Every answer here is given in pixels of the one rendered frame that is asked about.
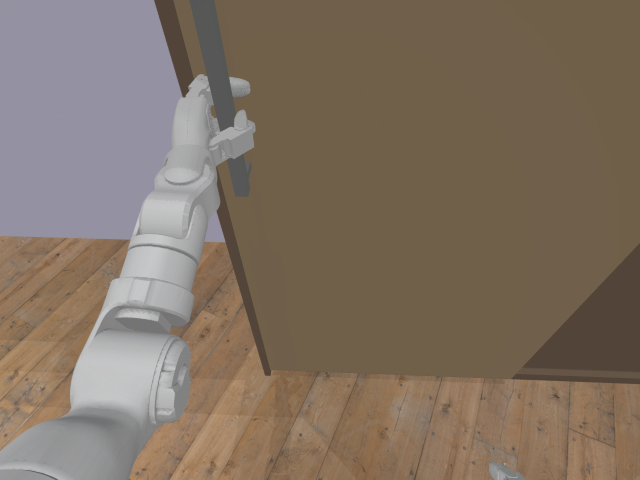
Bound left robot upper arm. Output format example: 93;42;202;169
0;328;191;480

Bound left robot forearm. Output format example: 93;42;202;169
70;145;220;407

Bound handle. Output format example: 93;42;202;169
189;0;252;197

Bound wardrobe door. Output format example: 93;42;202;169
173;0;640;379
523;243;640;372

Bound robot left hand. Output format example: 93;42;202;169
172;74;256;167

